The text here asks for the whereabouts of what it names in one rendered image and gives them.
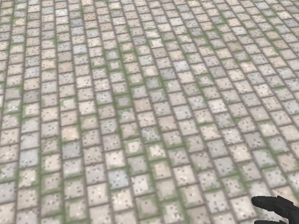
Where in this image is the right robot hand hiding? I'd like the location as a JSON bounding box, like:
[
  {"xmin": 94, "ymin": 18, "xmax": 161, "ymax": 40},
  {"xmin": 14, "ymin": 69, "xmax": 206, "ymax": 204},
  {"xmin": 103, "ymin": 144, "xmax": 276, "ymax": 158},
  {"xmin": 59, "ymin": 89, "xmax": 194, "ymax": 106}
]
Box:
[{"xmin": 251, "ymin": 195, "xmax": 299, "ymax": 224}]

